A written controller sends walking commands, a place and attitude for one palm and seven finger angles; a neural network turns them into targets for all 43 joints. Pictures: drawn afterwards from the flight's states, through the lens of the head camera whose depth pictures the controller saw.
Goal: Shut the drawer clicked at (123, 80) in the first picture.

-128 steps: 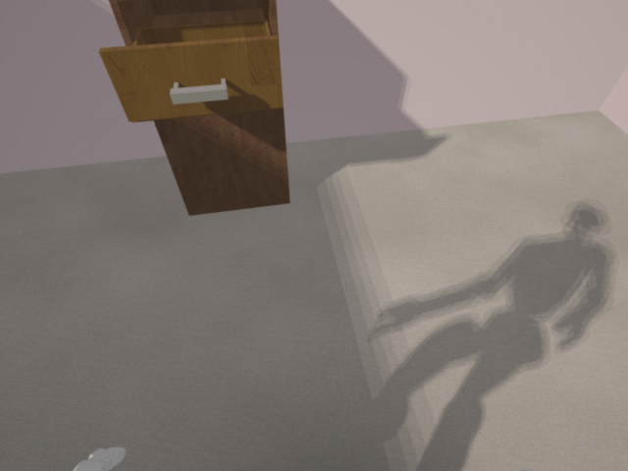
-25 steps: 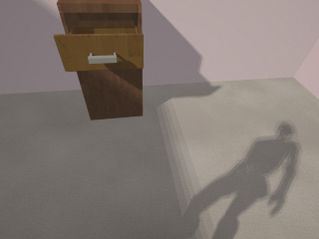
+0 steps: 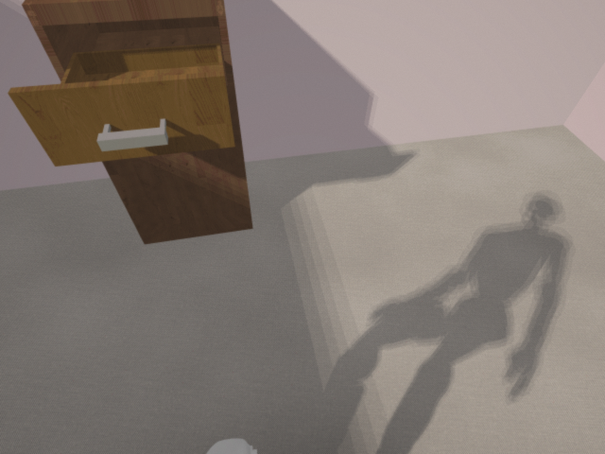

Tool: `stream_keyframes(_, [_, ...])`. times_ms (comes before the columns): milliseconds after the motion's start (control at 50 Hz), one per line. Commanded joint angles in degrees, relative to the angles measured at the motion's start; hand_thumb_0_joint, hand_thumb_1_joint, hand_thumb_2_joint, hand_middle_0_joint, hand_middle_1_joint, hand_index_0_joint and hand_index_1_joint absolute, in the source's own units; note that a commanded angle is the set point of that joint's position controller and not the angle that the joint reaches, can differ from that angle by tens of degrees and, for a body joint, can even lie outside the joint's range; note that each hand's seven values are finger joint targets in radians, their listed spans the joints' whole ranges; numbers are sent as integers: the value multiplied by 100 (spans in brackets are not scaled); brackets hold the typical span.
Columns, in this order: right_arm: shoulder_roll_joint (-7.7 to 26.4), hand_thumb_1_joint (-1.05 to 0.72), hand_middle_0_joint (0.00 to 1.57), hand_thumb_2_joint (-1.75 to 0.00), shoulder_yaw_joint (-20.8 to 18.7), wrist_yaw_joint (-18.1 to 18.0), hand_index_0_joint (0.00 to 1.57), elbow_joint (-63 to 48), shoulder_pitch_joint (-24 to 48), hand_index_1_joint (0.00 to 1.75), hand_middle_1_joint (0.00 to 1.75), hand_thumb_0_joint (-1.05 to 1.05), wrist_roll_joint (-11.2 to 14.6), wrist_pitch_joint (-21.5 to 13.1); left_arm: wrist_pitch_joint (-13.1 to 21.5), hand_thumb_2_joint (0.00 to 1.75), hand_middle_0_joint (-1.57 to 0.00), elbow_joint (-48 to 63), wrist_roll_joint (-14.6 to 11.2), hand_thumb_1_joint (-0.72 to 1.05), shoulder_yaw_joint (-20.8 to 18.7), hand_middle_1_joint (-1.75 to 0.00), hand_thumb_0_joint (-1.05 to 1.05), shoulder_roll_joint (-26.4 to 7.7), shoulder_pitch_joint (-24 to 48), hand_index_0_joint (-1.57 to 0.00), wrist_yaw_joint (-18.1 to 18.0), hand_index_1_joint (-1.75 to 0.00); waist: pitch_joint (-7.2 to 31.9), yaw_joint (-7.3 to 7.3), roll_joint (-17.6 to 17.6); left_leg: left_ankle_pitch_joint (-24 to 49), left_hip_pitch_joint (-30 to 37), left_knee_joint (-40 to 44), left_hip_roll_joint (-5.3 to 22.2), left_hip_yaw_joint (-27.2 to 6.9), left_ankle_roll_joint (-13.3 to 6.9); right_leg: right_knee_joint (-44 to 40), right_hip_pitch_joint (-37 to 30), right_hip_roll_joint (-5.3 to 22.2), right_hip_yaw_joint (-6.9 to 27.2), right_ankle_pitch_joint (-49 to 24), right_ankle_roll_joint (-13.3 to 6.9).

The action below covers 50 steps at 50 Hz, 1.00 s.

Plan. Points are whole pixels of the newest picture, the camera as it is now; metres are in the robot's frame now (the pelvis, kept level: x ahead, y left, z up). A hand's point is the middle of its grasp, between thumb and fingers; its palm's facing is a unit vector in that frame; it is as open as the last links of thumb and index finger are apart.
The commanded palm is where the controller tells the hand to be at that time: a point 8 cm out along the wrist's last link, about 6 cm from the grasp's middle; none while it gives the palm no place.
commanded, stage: walk to a spot facing it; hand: left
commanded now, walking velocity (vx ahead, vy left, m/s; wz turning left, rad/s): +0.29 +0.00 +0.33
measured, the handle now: (134, 132) +0.71 +0.37 +0.00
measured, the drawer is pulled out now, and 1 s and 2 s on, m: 0.30 0.30 0.30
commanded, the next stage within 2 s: turn to face it in 0.08 s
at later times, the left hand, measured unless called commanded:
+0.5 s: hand out of the picture +0.15 +0.23 -0.16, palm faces +0.20 -0.96 -0.17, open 7.3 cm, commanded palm none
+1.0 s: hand (192, 425) +0.19 +0.17 -0.15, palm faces +0.33 -0.93 -0.14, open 7.3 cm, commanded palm none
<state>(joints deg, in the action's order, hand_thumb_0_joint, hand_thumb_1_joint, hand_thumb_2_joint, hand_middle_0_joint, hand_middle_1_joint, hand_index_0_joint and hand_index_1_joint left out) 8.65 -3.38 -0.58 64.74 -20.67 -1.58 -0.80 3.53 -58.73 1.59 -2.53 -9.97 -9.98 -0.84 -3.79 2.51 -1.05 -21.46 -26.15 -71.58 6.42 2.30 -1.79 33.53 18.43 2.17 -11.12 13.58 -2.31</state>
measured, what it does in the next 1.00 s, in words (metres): walks ahead: left foot, then right foot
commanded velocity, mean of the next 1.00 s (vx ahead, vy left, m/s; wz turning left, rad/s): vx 0.21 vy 0.01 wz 0.16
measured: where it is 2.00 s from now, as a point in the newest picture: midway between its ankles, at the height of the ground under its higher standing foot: (265, 386)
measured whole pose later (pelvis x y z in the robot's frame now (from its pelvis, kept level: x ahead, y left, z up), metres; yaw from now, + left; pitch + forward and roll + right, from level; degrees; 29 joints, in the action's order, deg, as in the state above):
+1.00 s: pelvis +0.29 +0.05 +0.02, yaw +14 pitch -1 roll +0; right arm 10.2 -4.3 1.2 60.7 -13.1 -1.5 0.4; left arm 3.6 -64.4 1.7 -1.2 -5.1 -25.2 -0.9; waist -1.4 -1.7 -1.0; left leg -12.9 -29.2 -46.4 6.0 4.3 0.1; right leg 19.2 2.6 2.8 -8.9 15.6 0.5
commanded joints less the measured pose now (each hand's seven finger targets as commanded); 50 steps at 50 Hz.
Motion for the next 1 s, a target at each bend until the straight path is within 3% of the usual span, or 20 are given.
stream_keyframes(0, [-27, -90, 20, -90, 13, 122, 20, -395, -358, 30, 30, 0, 15, 25, 66, 90, -20, 10, 22, 90, -120, -30, 0, -644, -551, -20, -36, -30, -132, -4, 723, 472, -25, 1125, 302, 62, 193, -2447, 591, 1613, 1069, 931, -509])
stream_keyframes(100, [98, -90, 20, -90, 0, 240, 20, -809, 409, 30, 30, 0, 28, -80, 56, 90, -20, -48, 23, 90, -162, -30, 0, -822, -845, -20, -3, -30, -261, -215, 620, 710, 237, 2755, 57, 459, 171, -2221, -30, 1566, 719, 778, -469])
stream_keyframes(140, [194, -90, 20, -90, -20, 244, 20, -855, 292, 30, 30, 0, 27, -119, 17, 90, -20, -24, 28, 90, -189, -30, 0, -878, -807, -20, -8, -30, -260, -74, 524, 787, 797, 3233, -60, 583, 106, -1865, -7, 1542, 512, 730, -382])
stream_keyframes(180, [565, -90, 20, -90, -81, 187, 20, -656, -379, 30, 30, 0, -11, -173, -57, 90, -20, 7, -25, 90, -149, -30, 0, -702, -940, -20, 9, -30, 14, 192, -411, 829, 2103, 4094, -141, 440, 59, -293, 312, 1034, 30, 244, -126])
stream_keyframes(200, [1182, -90, 20, -90, -213, 108, 20, -614, -888, 30, 30, 0, -80, -222, -89, 90, -20, 140, -80, 90, -119, -30, 0, -402, -1070, -20, 54, -30, 293, 331, -1814, 1031, 2699, 5072, 1048, -1530, -459, 1522, 1130, 289, -317, 1029, 254])
stream_keyframes(220, [1535, -90, 20, -90, -218, 29, 20, -593, -1214, 30, 30, 0, -10, -179, -72, 90, -20, 418, -73, 90, -56, -30, 0, -399, -782, -20, 61, -30, 355, 363, -1914, 2004, 2835, 5570, 1868, -2800, -1071, 2899, 1739, -51, 122, 2359, 340])
stream_keyframes(240, [1421, -90, 20, -90, -170, -50, 20, -597, -853, 30, 30, 0, -2, -175, -105, 90, -20, 384, -45, 90, -67, -30, 0, -429, -656, -20, 2, -30, 479, 274, -1340, 1898, 2510, 5630, 1879, -2709, -1186, 3592, 1854, 158, 620, 2200, 283])
stream_keyframes(280, [1008, -90, 20, -90, -44, -95, 20, -814, -55, 30, 30, 0, 36, -226, -131, 90, -20, 228, -21, 90, -119, -30, 0, -420, -662, -20, 41, -30, 282, -30, -766, 2136, 1898, 5638, 1432, -1894, -986, 3797, 1814, 469, 950, 1283, 351])
stream_keyframes(340, [795, -90, 20, -90, 39, -108, 20, -864, 461, 30, 30, 0, 88, -303, -257, 90, -20, -24, -43, 90, -74, -30, 0, -286, -1141, -20, 28, -30, 674, -366, -517, 3735, 1651, 5484, 869, -607, -721, 3139, 978, 474, 902, 619, 523])
stream_keyframes(420, [786, -90, 20, -90, -3, -117, 20, -757, 266, 30, 30, 0, 93, -240, -353, 90, -20, 23, -32, 90, -67, -30, 0, -233, -1049, -20, -36, -30, 811, -285, -365, 4020, 2017, 5416, 819, -569, -841, 2441, 889, 354, 833, 603, 573])
stream_keyframes(520, [805, -90, 20, -90, -79, -76, 20, -544, -15, 30, 30, 0, 36, -162, -310, 90, -20, 233, 8, 90, -34, -30, 0, -198, -404, -20, 34, -30, 190, -44, -549, 1249, 1738, 5815, 861, -1039, -995, 1197, 811, 328, 710, 811, 461])
stream_keyframes(580, [825, -90, 20, -90, -100, -64, 20, -473, 44, 30, 30, 0, 28, -135, -239, 90, -20, 185, 14, 90, -24, -30, 0, -131, -522, -20, 65, -30, 60, -158, -522, 341, 1303, 5700, 782, -1148, -906, 366, 61, 157, 584, 654, 387])
stream_keyframes(620, [701, -90, 20, -90, -78, -45, 20, -450, 204, 30, 30, 0, 70, -118, -164, 90, -20, -44, 28, 90, -68, -30, 0, -240, -1115, -20, 55, -30, 108, -476, -134, -258, 618, 5011, 404, -889, -589, -700, -1161, 71, 578, 139, 339])
stream_keyframes(640, [460, -90, 20, -90, -41, -23, 20, -492, 253, 30, 30, 0, 102, -134, -100, 90, -20, -171, 60, 90, -132, -30, 0, -532, -1533, -20, 20, -30, 116, -673, 635, -668, -176, 3976, -88, -414, -305, -1314, -1893, 716, 1444, 852, 146])
stream_keyframes(660, [191, -90, 20, -90, 15, 29, 20, -707, 378, 30, 30, 0, 99, -149, -70, 90, -20, -248, 72, 90, -237, -30, 0, -1042, -2026, -20, -19, -30, 29, -833, 1991, -1005, -1199, 2511, -739, 350, -27, -2243, -2284, 1993, 3291, 1548, -425])
stream_keyframes(680, [497, -90, 20, -90, -39, 63, 20, -855, 687, 30, 30, 0, 20, -122, -76, 90, -20, -239, -7, 90, -252, -30, 0, -1162, -2212, -20, -55, -30, 21, -908, 1441, -1128, -1402, 1614, -540, -29, -22, -2625, -1957, 2424, 3858, 2217, -818])
stream_keyframes(720, [521, -90, 20, -90, -115, 123, 20, -762, 728, 30, 30, 0, 10, -78, -15, 90, -20, -177, -20, 90, -205, -30, 0, -821, -1726, -20, -85, -30, -266, -608, 1221, -250, -1380, 821, -214, -244, -31, -2750, -1306, 2149, 3428, 2340, -740])
stream_keyframes(780, [247, -90, 20, -90, -71, 167, 20, -535, 430, 30, 30, 0, -12, -26, 72, 90, -20, -90, -17, 90, -84, -30, 0, -390, -1409, -20, -86, -30, -374, -312, 718, 602, -929, 993, -38, -133, 140, -2533, -842, 1562, 1887, 530, -472])
stream_keyframes(860, [128, -90, 20, -90, -61, 207, 20, -644, 640, 30, 30, 0, 31, 1, 141, 90, -20, -258, -9, 90, -79, -30, 0, -452, -1674, -20, -65, -30, -382, -312, 786, 887, -790, 1723, -32, 148, 262, -2489, -918, 1416, 1280, -567, -484])
stream_keyframes(980, [99, -90, 20, -90, 12, 262, 20, -925, 1289, 30, 30, 0, 51, -106, 99, 90, -20, -473, 4, 90, -116, -30, 0, -562, -1911, -20, -64, -30, -294, -513, 956, 842, -180, 3176, -206, 470, 148, -2102, -1216, 1412, 1035, -1144, -472])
